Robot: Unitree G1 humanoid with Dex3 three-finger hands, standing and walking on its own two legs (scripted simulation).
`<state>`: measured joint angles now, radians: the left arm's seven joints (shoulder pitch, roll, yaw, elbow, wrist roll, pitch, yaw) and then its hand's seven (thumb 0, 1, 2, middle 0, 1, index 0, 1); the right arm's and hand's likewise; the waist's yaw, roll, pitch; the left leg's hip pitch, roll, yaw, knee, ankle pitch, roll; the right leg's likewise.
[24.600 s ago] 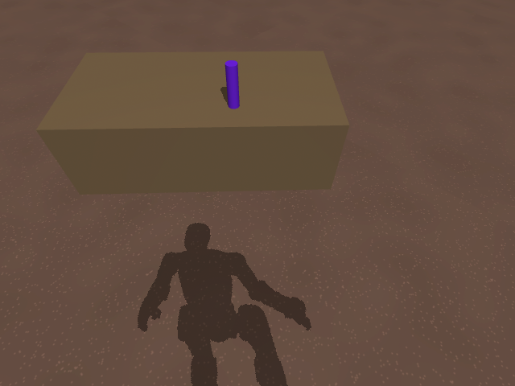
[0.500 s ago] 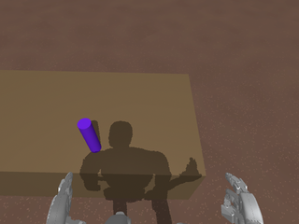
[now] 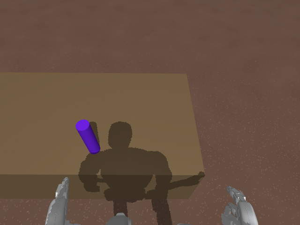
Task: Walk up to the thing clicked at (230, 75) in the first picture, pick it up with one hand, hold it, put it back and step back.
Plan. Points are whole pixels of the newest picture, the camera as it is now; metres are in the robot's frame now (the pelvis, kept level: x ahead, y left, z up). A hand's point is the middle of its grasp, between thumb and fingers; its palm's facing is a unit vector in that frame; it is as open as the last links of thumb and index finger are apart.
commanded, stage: home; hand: left
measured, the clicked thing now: (89, 138) +0.48 +0.25 -0.20
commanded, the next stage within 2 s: stand in 0.14 s
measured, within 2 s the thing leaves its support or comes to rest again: neither
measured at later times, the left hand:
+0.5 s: hand out of the picture +0.12 +0.24 -0.11, palm faces -0.04 -0.93 -0.38, open 14.2 cm
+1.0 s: hand out of the picture +0.03 +0.26 -0.11, palm faces -0.03 -0.94 -0.34, open 7.4 cm
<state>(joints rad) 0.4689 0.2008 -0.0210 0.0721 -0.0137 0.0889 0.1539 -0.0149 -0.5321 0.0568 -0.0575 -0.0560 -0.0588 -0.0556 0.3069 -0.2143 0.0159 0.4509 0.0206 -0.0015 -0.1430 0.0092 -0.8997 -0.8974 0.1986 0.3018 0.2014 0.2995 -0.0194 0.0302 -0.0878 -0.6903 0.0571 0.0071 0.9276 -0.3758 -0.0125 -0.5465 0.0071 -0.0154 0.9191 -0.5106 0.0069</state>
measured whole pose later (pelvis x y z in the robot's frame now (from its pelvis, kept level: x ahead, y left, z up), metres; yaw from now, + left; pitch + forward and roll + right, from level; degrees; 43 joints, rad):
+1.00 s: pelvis +0.00 +0.02 +0.05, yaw +1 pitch -3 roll +0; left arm 0.21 0.33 0.00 1.08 0.03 0.00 0.01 0.00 0.89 0.89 -0.21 -0.30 -0.21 -0.30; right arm 0.15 -0.31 -0.02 1.11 -0.03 0.00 0.00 0.00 -0.90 -0.90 0.20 0.30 0.20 0.30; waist 0.00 0.01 0.05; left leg -0.22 0.00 0.03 0.43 -0.15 0.02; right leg -0.08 -0.04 -0.01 0.42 -0.27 0.03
